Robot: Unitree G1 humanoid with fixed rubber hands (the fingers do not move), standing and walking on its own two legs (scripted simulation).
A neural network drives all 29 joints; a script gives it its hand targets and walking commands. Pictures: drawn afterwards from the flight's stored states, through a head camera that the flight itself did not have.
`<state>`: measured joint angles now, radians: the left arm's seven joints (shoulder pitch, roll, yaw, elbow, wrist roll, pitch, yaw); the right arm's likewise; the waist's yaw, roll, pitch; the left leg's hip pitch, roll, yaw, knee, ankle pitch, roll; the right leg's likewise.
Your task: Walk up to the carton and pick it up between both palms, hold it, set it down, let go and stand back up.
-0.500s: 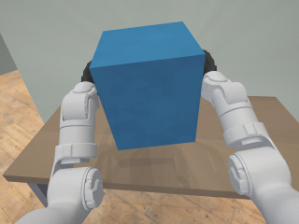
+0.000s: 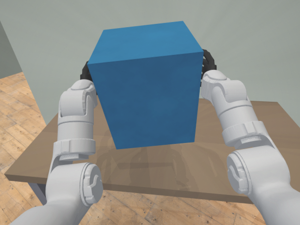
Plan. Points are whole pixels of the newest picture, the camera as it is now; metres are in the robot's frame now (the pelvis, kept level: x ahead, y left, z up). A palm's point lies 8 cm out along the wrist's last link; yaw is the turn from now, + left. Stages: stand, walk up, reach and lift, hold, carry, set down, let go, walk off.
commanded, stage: hold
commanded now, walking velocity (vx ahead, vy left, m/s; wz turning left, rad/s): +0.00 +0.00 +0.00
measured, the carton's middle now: (149, 86) +0.39 +0.00 +0.25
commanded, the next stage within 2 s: none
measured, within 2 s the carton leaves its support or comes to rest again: neither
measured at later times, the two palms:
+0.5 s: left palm (89, 86) +0.38 +0.15 +0.26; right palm (206, 78) +0.38 -0.15 +0.27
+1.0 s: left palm (88, 86) +0.38 +0.16 +0.26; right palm (206, 78) +0.38 -0.15 +0.27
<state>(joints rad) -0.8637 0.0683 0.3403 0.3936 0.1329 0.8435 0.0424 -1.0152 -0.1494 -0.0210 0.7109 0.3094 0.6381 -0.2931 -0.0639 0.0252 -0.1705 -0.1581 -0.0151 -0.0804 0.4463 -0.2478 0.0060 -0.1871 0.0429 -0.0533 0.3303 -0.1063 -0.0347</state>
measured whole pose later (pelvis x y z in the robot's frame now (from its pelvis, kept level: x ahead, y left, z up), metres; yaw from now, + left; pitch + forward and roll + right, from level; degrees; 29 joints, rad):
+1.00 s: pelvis +0.01 +0.01 +0.00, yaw +0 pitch -2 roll -1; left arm -0.84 0.05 0.33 0.33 0.15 0.87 0.05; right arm -1.00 -0.16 -0.01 0.68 0.34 0.63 -0.29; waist -0.07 0.03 -0.15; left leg -0.15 -0.02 -0.08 0.44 -0.26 0.01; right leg -0.17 0.05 -0.03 0.32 -0.11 -0.03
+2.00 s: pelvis +0.01 +0.00 +0.00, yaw +0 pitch -2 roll -2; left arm -0.83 0.05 0.34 0.35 0.14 0.85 0.05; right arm -1.01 -0.16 0.01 0.70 0.35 0.65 -0.30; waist -0.07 0.03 -0.17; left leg -0.16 -0.02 -0.09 0.45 -0.26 0.01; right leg -0.17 0.05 -0.03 0.32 -0.11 -0.03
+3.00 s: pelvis +0.01 +0.01 +0.00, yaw +0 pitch -2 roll -2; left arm -0.83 0.04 0.32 0.34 0.13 0.85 0.07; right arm -1.00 -0.19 0.03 0.69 0.37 0.65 -0.29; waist -0.07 0.05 -0.17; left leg -0.16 -0.02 -0.09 0.45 -0.26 0.01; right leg -0.18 0.06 -0.01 0.31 -0.10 -0.02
